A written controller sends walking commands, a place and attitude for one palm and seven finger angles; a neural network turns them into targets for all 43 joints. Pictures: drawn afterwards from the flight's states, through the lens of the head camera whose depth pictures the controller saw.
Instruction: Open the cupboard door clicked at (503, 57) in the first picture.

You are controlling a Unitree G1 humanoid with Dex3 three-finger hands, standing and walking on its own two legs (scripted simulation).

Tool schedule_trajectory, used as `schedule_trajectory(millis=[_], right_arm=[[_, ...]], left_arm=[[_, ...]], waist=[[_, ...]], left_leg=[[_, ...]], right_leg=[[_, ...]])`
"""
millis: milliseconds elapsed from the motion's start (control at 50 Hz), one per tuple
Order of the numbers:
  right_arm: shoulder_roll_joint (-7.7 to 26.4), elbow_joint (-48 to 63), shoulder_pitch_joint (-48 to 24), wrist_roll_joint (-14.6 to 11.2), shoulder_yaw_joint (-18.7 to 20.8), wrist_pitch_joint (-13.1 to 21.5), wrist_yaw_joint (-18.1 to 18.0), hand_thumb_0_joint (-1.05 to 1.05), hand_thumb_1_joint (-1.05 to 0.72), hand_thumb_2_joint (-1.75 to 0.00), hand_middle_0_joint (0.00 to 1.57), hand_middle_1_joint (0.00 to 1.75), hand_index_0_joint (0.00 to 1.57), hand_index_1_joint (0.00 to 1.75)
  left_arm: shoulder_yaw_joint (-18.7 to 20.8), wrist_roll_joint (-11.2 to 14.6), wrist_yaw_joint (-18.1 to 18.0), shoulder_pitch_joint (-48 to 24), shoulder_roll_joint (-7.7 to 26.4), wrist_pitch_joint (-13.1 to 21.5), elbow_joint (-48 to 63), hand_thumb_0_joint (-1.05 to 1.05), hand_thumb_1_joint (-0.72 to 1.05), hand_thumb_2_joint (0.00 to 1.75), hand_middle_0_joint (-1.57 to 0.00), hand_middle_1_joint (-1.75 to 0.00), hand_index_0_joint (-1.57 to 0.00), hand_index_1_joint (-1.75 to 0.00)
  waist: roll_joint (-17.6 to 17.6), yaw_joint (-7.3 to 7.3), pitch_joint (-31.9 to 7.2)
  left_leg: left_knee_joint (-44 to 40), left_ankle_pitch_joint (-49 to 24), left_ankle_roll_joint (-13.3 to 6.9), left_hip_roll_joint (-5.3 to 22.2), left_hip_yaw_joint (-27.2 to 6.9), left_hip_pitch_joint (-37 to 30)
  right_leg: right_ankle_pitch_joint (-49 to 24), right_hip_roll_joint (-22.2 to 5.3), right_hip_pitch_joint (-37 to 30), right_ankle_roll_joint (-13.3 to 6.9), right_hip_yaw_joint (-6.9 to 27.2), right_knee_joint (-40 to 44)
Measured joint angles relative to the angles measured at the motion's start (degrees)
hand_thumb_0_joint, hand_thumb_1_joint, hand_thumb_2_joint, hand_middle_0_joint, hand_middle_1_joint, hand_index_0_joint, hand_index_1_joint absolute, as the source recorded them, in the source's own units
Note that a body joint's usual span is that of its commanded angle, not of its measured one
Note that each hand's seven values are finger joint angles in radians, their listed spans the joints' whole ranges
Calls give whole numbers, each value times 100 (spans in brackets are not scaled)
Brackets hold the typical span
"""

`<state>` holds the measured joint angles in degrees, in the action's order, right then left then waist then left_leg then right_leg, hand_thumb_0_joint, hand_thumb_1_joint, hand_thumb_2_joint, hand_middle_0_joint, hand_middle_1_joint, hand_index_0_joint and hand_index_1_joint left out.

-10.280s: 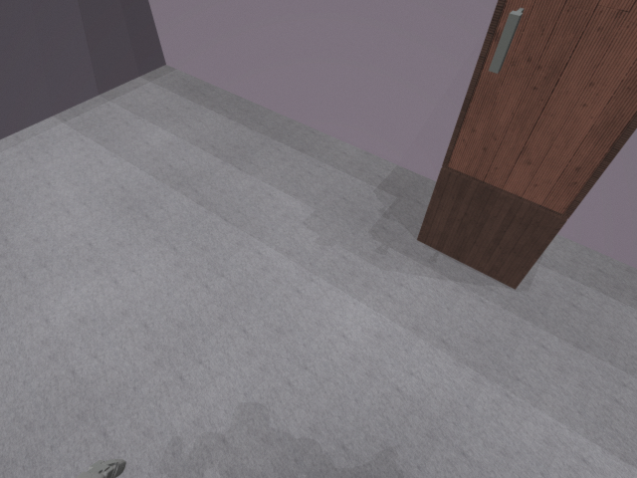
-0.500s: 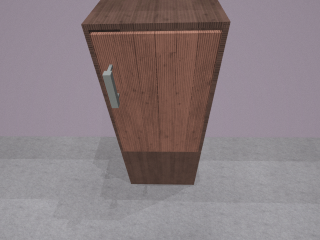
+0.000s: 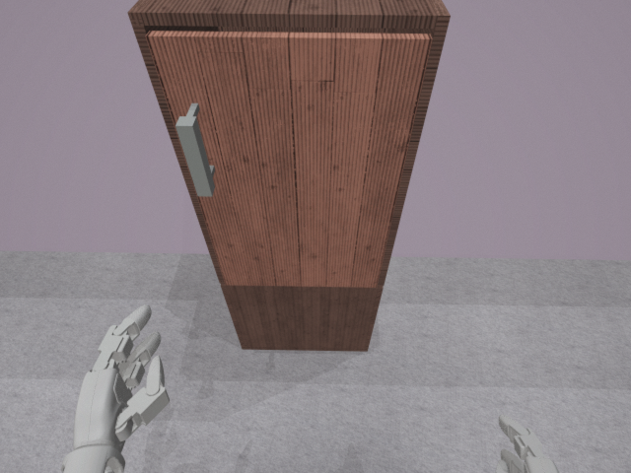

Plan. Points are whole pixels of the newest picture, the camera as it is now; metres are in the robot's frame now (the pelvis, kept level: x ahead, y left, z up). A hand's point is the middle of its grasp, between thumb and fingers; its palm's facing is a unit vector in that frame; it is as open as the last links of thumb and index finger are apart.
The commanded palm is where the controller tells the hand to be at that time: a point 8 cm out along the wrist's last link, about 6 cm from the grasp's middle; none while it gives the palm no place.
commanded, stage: raise the hand with hooked fingers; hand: left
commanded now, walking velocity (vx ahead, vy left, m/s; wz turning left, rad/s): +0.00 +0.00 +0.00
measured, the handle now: (200, 150) +0.56 +0.20 +0.11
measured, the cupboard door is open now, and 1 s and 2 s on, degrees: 0 0 0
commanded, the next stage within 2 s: move the hooked fingers beside the handle in 1.86 s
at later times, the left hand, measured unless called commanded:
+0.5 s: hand (142, 389) +0.22 +0.21 +0.02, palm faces -0.01 -1.00 -0.05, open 10.5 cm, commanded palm +0.18 +0.27 +0.03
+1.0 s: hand (94, 332) +0.26 +0.26 +0.08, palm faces +0.05 -1.00 -0.06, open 13.3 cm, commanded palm +0.23 +0.31 +0.09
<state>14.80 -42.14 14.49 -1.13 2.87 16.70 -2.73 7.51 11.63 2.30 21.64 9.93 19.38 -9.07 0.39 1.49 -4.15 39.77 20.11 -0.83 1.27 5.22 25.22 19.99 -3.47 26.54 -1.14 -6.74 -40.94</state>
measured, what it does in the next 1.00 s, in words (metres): stands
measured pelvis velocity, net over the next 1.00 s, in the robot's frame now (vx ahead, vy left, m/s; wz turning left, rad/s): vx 0.00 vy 0.01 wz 0.00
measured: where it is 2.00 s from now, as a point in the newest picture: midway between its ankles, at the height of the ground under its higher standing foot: outside the picture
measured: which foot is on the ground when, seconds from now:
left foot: down 0.00-1.00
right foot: down 0.00-1.00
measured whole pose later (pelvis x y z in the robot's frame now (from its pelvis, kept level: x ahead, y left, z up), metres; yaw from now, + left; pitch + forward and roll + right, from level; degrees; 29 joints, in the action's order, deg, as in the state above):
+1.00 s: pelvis +0.00 +0.01 +0.00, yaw +0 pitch +5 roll -2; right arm 15.3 -33.2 14.0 -3.1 -1.9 15.0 -4.8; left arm 20.1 19.4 21.5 8.2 19.9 12.3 -8.3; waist 1.1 -0.7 -2.9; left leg 43.7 22.7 -1.6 2.0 3.4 26.1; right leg 20.1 -2.3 25.2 -0.3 -7.4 -40.5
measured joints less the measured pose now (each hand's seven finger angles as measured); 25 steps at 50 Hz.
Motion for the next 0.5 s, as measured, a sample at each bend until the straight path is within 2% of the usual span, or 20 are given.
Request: schedule_trajectory(millis=[40,60,100,160,220,260,320,360,420,500], right_arm=[[17,341,-283,18,116,44,137,1,-91,-90,20,30,20,30],[29,516,-405,12,164,43,195,1,-91,-90,20,30,20,30],[59,844,-611,-14,226,-18,248,1,-91,-90,20,30,20,30],[93,1242,-768,-49,255,-163,202,1,-90,-90,20,30,20,30],[52,1410,-784,-44,210,-250,116,1,-90,-90,19,30,20,30],[-11,1406,-730,-18,110,-277,56,1,-90,-90,19,30,20,30],[-117,1243,-652,-9,-96,-261,12,1,-90,-90,20,30,20,30],[-191,1109,-605,-23,-244,-264,-3,1,-90,-90,20,30,20,30],[-336,927,-497,-61,-418,-323,-18,1,-90,-90,20,30,20,30],[-446,827,-231,-89,-496,-393,-33,1,-90,-90,20,30,21,30]], left_arm=[[158,157,691,-99,-6,779,-17,2,79,83,-21,-39,-21,-40],[220,209,1050,-105,6,1063,-48,2,77,83,-21,-41,-21,-41],[316,308,1595,12,47,1259,-37,1,72,81,-21,-44,-21,-44],[411,479,1877,363,70,934,131,1,64,78,-22,-48,-22,-48],[543,509,1705,702,60,695,431,1,57,75,-23,-52,-23,-52],[621,509,1600,784,103,720,676,2,52,73,-23,-55,-23,-55],[680,538,1662,588,202,820,910,2,45,70,-23,-60,-23,-60],[675,583,1827,303,295,731,936,2,40,68,-23,-63,-23,-63],[705,640,2044,-82,470,331,858,1,33,65,-24,-67,-24,-67],[865,776,2049,-237,621,-191,730,1,24,61,-25,-73,-25,-73]], waist=[[-116,-14,-135],[-170,-29,-173],[-266,-92,-209],[-301,-215,-217],[-239,-340,-198],[-204,-416,-185],[-107,-472,-146],[-19,-464,-90],[70,-377,-43],[138,-197,-31]], left_leg=[[535,233,28,70,40,509],[798,359,38,98,38,735],[1245,548,91,128,-2,1090],[1692,759,141,165,-103,1408],[1940,915,118,199,-251,1569],[2033,953,128,215,-362,1656],[2138,969,136,236,-516,1782],[2155,955,139,244,-573,1814],[2021,883,132,248,-548,1740],[1632,730,87,239,-399,1438]], right_leg=[[216,19,539,-40,59,-538],[328,27,772,-60,74,-799],[493,42,1137,-36,102,-1237],[750,64,1407,-130,46,-1638],[852,87,1456,-142,-90,-1756],[876,103,1462,-144,-195,-1764],[871,129,1470,-162,-343,-1739],[839,143,1453,-166,-398,-1693],[744,158,1385,-148,-377,-1542],[561,174,1163,-100,-245,-1199]])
